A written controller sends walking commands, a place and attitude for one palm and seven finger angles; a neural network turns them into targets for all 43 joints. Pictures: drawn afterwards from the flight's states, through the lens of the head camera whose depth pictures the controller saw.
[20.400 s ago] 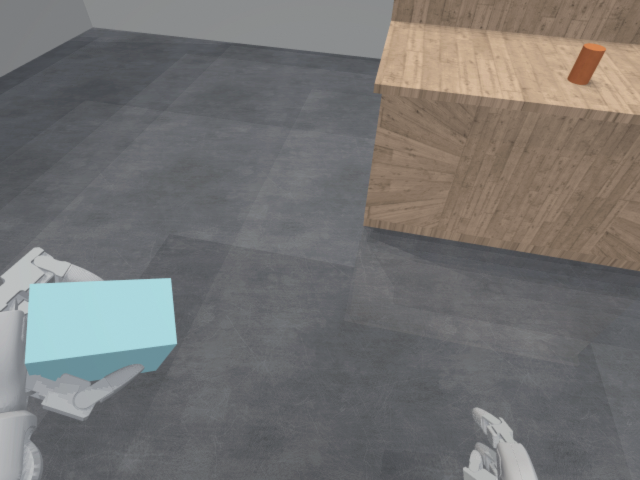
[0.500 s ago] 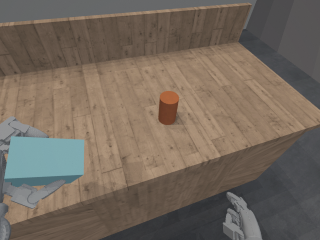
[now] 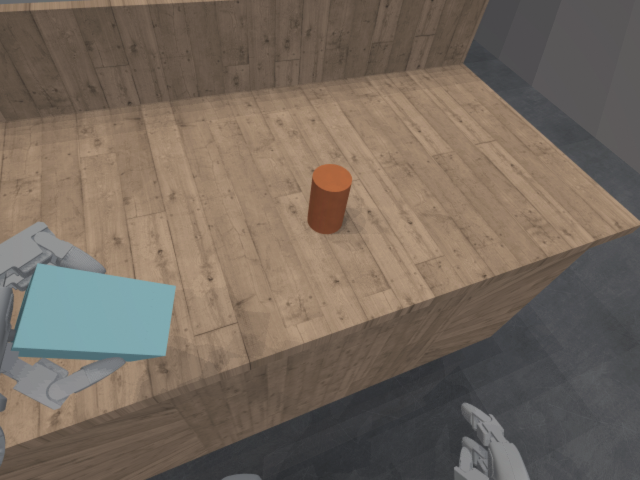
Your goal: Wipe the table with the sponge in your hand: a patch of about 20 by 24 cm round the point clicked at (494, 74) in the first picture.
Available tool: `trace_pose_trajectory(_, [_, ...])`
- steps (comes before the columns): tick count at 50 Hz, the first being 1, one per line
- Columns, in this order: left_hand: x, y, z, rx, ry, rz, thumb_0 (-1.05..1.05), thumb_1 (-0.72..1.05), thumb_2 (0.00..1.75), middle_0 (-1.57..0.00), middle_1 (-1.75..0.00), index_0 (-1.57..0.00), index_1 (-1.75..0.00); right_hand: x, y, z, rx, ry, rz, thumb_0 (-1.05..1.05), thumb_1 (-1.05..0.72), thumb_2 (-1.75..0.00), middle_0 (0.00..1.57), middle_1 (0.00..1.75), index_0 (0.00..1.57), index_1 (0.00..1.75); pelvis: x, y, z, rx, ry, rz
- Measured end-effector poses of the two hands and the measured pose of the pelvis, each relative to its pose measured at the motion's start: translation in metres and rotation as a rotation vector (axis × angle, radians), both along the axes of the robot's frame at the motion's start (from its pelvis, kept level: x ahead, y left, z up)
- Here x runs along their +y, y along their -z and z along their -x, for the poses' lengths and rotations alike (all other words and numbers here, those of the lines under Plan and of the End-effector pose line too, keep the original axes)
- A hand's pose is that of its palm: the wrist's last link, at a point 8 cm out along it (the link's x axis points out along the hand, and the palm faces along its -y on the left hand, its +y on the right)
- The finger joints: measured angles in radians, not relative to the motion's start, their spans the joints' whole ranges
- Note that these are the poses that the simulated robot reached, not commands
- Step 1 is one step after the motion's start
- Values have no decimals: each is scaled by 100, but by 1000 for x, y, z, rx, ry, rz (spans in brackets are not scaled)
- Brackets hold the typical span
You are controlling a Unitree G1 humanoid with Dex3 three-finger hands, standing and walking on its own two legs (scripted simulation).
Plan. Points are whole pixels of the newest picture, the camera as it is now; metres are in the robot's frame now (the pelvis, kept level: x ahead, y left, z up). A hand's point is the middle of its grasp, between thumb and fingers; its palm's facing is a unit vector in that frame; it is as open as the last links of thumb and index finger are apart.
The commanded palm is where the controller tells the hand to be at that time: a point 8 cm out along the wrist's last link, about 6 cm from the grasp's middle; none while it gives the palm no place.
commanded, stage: come to a stop and stand still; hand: left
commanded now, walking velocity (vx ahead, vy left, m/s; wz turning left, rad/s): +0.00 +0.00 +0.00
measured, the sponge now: (111, 322) +0.23 +0.23 +0.11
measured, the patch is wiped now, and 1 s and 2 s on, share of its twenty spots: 0.00 0.00 0.00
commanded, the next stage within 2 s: look again from close up in 0.50 s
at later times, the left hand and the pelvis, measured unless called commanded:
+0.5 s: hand (62, 288) +0.24 +0.25 +0.16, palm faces +0.36 -0.84 -0.40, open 10.5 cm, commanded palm +0.18 +0.28 +0.18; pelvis +0.02 +0.00 +0.00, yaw +0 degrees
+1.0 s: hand (70, 301) +0.23 +0.24 +0.16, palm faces +0.35 -0.84 -0.42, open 10.5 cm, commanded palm +0.17 +0.28 +0.18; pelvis +0.01 -0.01 +0.00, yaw +0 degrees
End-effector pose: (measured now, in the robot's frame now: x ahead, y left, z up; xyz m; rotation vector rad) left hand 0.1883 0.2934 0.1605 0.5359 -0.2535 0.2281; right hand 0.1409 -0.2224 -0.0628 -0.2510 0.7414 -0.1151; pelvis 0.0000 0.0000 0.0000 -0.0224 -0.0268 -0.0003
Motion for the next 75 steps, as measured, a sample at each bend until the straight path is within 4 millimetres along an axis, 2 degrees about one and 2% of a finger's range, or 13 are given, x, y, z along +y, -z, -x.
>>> trace_pose_trajectory(3, [19,-13,2,-68,-91,-12,-1,-55,103,-69,-133,-73,-130,6,3,-6,13,-43,-2,2,-90,-89,20,30,20,30,0,0,-2,0,-10,8])
trace_pose_trajectory(7, [17,-23,5,-144,-117,32,-1,-55,103,-69,-133,-72,-130,15,1,-22,-11,-87,-14,2,-90,-89,20,30,20,30,3,-1,-8,1,-6,13])
trace_pose_trajectory(13, [-1,-7,-5,-104,-57,111,-1,-55,103,-69,-133,-73,-130,25,-9,-49,-85,-109,-25,2,-90,-89,20,30,20,30,7,-2,-14,3,1,8])
trace_pose_trajectory(19, [2,-2,-16,-54,-48,88,-1,-55,103,-69,-133,-73,-130,27,-18,-63,-125,-107,-26,2,-90,-89,20,30,20,30,3,-3,-16,8,-2,8])
trace_pose_trajectory(27, [-1,-21,-6,-105,-41,47,-1,-55,103,-69,-133,-73,-130,17,-15,-59,-86,-101,-5,2,-90,-89,20,30,20,30,1,-4,-19,14,-8,12])
trace_pose_trajectory(39, [-4,-5,-5,-30,-81,95,-1,-55,103,-69,-133,-73,-130,5,-6,-40,-45,-57,-9,2,-90,-89,20,30,20,30,-2,-5,-14,5,-6,9])
trace_pose_trajectory(48, [-12,-17,-1,-59,-45,50,-1,-55,103,-69,-133,-73,-130,1,-5,-35,-47,-44,-16,2,-90,-89,20,30,20,30,-5,-5,-12,8,-6,10])
trace_pose_trajectory(50, [-10,-17,0,-54,-54,46,-1,-55,103,-69,-133,-73,-130,0,-5,-34,-46,-41,-17,2,-90,-89,20,30,20,30,-5,-5,-12,9,-5,10])
trace_pose_trajectory(54, [13,-46,-17,-125,-80,-144,-1,-55,103,-69,-133,-73,-130,1,6,-35,15,-164,30,2,-90,-89,20,30,20,30,-11,1,-6,1,-58,3])
trace_pose_trajectory(58, [31,-46,-22,-83,-170,-12,-1,-55,103,-69,-133,-73,-130,-5,11,-44,19,-179,-1,2,-90,-89,20,30,21,30,-14,3,-3,-4,-39,-3])
trace_pose_trajectory(66, [-34,9,7,199,-67,-139,-1,-55,103,-69,-133,-73,-130,-7,5,-75,-86,-206,-36,2,-90,-89,20,30,20,30,-25,11,-2,12,-45,-11])
trace_pose_trajectory(69, [-39,2,19,117,-80,-179,-1,-55,103,-69,-132,-73,-130,-7,6,-81,-87,-226,-26,2,-90,-89,20,30,20,30,-37,13,-2,22,-58,-8])
trace_pose_trajectory(75, [-16,-31,26,-35,-314,-272,-1,-55,103,-69,-132,-73,-130,-14,23,-85,-25,-261,-32,2,-90,-89,20,30,20,30,-56,17,-4,30,-98,7])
